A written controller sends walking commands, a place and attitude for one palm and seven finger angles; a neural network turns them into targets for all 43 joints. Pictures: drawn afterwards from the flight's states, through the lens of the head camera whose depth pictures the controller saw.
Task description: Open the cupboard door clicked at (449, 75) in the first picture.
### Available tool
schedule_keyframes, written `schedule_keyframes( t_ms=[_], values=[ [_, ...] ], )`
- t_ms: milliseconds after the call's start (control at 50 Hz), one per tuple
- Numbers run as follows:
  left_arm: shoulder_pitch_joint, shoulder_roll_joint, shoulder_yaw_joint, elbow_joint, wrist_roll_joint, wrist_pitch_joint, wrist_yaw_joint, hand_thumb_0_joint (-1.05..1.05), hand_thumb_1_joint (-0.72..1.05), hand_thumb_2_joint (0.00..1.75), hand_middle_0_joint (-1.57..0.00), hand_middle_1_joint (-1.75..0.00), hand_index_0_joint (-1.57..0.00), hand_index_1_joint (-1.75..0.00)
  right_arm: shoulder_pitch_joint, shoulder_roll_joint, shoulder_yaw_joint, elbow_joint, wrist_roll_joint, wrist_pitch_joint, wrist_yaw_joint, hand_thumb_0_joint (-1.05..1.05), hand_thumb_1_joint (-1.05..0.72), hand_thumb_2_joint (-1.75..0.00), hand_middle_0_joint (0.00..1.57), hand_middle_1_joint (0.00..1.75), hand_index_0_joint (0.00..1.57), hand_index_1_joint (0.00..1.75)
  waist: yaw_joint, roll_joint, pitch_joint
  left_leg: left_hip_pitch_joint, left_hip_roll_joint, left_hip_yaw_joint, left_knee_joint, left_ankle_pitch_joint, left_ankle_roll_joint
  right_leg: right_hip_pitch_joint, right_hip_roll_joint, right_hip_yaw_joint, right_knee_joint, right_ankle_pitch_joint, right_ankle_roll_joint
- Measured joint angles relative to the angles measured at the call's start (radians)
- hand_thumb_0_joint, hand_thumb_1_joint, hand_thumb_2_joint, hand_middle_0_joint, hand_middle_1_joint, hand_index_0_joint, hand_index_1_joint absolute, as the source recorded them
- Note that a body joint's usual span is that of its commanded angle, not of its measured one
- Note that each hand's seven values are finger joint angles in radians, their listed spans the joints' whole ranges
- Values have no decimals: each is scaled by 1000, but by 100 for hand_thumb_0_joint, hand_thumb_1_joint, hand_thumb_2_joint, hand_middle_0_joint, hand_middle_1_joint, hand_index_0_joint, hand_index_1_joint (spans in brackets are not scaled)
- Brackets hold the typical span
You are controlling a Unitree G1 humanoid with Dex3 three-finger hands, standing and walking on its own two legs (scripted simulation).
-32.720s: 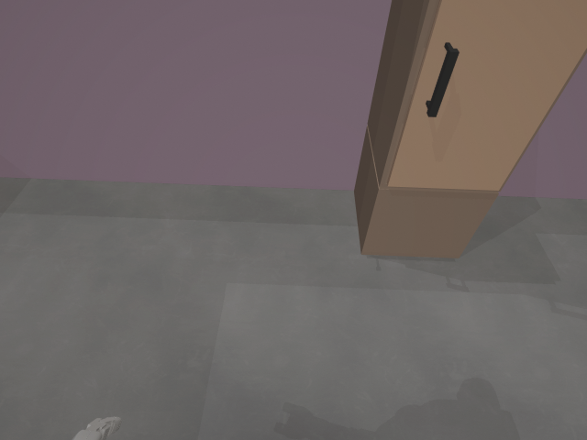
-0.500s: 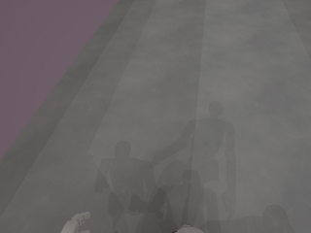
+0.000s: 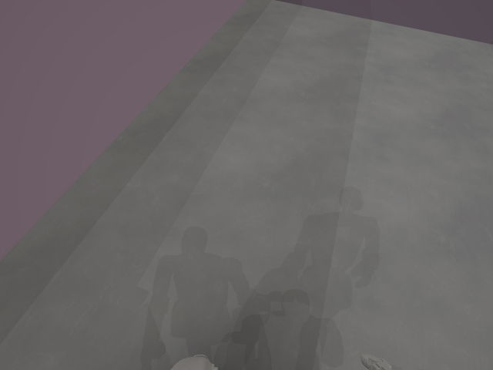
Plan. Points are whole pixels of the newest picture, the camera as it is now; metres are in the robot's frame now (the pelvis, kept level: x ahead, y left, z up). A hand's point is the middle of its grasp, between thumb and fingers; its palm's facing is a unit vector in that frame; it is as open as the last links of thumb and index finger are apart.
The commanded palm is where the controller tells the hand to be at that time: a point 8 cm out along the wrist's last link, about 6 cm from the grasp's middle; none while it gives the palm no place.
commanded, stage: turn to face it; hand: left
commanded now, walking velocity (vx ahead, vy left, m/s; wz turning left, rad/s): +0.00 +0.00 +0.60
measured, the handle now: out of the picture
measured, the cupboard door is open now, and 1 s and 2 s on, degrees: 50 50 50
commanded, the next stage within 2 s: none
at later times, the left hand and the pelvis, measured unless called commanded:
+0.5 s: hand (158, 364) +0.15 +0.16 -0.13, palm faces +0.26 -0.93 -0.27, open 7.4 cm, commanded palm none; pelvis +0.09 -0.06 +0.02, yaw +17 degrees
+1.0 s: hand out of the picture +0.05 +0.18 -0.15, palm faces +0.59 -0.77 -0.26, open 7.4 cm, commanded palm none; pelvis +0.11 -0.05 +0.01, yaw +35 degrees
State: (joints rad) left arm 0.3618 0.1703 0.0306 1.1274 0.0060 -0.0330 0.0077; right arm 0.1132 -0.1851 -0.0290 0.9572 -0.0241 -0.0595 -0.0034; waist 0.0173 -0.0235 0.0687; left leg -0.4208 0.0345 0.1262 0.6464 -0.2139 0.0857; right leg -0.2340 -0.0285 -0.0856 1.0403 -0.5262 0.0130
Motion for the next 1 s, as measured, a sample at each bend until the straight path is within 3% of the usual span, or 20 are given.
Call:
schedule_keyframes(
  t_ms=[60,180,280,340,380,440,500,540,600,740,760,780,820,880,940,1000],
  values=[
    [-71,10,11,-42,7,21,-2,0,91,90,-20,-30,-19,-30,42,10,8,8,4,9,-13,0,-91,-90,20,29,20,30,0,2,14,36,-22,-31,-61,15,-18,-170,-21,26,161,73,24],
    [-185,15,31,-151,10,39,-8,0,91,90,-19,-30,-19,-30,106,4,0,50,6,53,-15,0,-93,-90,20,29,21,30,-7,20,9,74,-50,-101,-163,56,-18,-309,-53,78,19,188,56],
    [-231,31,37,-187,10,58,-4,0,91,90,-19,-30,-19,-30,137,1,-15,48,0,77,-6,0,-92,-90,20,29,21,30,-42,29,-16,74,-57,-154,-177,49,-41,-263,-33,76,-164,181,60],
    [-250,38,35,-204,6,59,-2,0,91,90,-19,-30,-19,-30,144,-6,-27,37,-1,87,-5,0,-91,-90,20,30,21,30,-60,41,-23,61,-61,-189,-156,33,-61,-185,-2,68,-306,172,53],
    [-251,43,32,-221,4,48,0,0,91,90,-20,-30,-19,-30,153,-12,-34,29,6,94,-5,0,-91,-90,20,30,21,30,-63,37,-33,41,-76,-208,-119,10,-79,-97,6,64,-468,233,43],
    [-248,35,23,-229,12,31,9,0,91,90,-20,-30,-20,-30,134,-36,-50,26,13,107,-2,1,-91,-90,20,29,21,30,-59,48,-23,-40,-73,-181,133,-212,-110,-67,-1,40,-486,229,-13],
    [-229,21,11,-230,10,31,14,0,91,90,-20,-30,-20,-30,116,-58,-58,16,12,119,5,1,-91,-90,20,29,20,30,-67,47,-15,-108,-48,-120,399,-245,-141,-18,-27,-5,-513,208,-27],
    [-215,17,7,-230,9,30,15,0,91,90,-20,-30,-20,-30,99,-64,-57,8,12,126,11,1,-91,-90,20,29,20,30,-67,34,-9,-116,-26,-89,444,-227,-156,14,-45,-32,-538,209,-27],
    [-193,14,3,-229,10,25,13,0,91,90,-20,-30,-20,-30,64,-70,-52,-7,13,129,17,1,-91,-90,20,29,20,30,-54,12,9,-90,-3,-58,360,-211,-166,44,-68,-70,-555,204,-25],
    [-124,40,8,-211,13,31,4,0,90,90,-20,-30,-20,-30,-37,-76,-35,-60,13,117,25,1,-91,-90,20,29,20,30,-13,-22,50,29,-19,-3,37,-137,-138,50,-111,-151,-460,127,-2],
    [-109,48,11,-208,10,35,2,0,90,90,-20,-30,-20,-30,-43,-78,-32,-73,11,109,26,1,-91,-90,20,29,20,30,-11,-23,47,63,-24,7,-29,-59,-125,34,-119,-160,-409,105,4],
    [-97,55,14,-205,6,42,0,0,90,90,-20,-30,-20,-30,-46,-83,-31,-87,8,97,27,1,-91,-90,20,29,20,30,-14,-15,40,74,-23,0,-55,-1,-77,-4,-123,-156,-321,86,17],
    [-113,82,21,-195,2,71,3,0,90,90,-20,-30,-20,-30,-52,-74,-28,-100,10,80,21,0,-91,-90,20,29,20,30,-10,-34,54,53,-38,-16,5,-54,-32,-104,-114,-61,-87,-9,43],
    [-145,104,35,-196,6,97,10,1,91,90,-20,-30,-20,-30,-33,-62,-16,-104,8,80,10,0,-91,-90,20,29,20,30,-3,-32,53,65,-41,-55,-9,-76,-38,-213,-82,21,94,3,64],
    [-177,107,42,-218,10,99,0,1,91,90,-20,-30,-19,-30,-9,-58,-12,-90,6,90,3,0,-91,-90,20,29,20,30,0,-11,47,84,-40,-99,-67,-37,-53,-266,-74,61,93,84,72],
    [-195,103,43,-243,11,92,-7,0,91,90,-20,-30,-19,-30,13,-54,-12,-73,5,101,7,0,-90,-90,20,29,21,30,-2,13,35,91,-39,-139,-107,-10,-59,-265,-66,80,-5,118,72]
  ],
)
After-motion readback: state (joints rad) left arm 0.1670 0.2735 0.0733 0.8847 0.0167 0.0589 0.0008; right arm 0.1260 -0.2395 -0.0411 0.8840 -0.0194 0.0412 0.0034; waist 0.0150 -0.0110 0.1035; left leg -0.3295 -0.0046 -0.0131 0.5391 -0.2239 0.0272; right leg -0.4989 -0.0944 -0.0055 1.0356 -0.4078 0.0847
